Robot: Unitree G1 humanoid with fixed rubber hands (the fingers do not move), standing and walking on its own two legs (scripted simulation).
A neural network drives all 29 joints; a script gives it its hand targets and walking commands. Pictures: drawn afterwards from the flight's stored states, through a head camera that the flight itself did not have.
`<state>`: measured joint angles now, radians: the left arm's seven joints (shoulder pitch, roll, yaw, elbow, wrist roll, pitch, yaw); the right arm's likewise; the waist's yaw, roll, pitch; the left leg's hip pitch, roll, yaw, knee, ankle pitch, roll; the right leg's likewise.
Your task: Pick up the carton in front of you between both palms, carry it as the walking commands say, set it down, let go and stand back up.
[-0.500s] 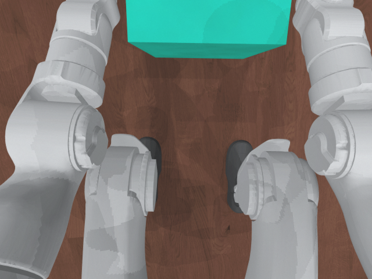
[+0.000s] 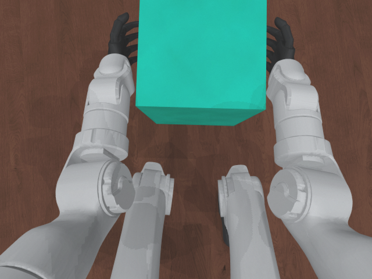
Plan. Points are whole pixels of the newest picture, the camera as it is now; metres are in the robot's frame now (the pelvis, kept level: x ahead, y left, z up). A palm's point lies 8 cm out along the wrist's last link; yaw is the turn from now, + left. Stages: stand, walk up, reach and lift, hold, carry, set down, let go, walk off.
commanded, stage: reach and lift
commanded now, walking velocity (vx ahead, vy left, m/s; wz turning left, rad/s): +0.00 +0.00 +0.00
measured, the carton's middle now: (198, 73) +0.52 +0.00 -0.14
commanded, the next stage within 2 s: none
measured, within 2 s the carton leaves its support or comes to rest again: neither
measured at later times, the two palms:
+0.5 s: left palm (83, 33) +0.48 +0.15 +0.07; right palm (329, 41) +0.48 -0.15 +0.07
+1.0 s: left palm out of the picture +0.43 +0.15 +0.23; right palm out of the picture +0.43 -0.15 +0.23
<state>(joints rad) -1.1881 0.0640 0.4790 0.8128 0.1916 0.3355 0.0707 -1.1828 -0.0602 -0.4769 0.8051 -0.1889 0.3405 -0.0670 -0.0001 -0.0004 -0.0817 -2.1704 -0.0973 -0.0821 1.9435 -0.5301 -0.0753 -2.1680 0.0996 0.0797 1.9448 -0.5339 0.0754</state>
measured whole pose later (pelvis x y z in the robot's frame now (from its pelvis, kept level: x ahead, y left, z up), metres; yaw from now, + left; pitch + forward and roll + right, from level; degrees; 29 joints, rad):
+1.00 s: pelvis +0.07 +0.00 +0.26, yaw +0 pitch +24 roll +0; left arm -0.51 -0.12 0.38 0.58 0.22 0.34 0.04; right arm -0.50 0.12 -0.38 0.57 -0.22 0.34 -0.03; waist 0.00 0.00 -0.21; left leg -1.04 -0.08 -0.13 1.02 -0.40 -0.03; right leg -1.04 0.08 0.13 1.03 -0.41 0.04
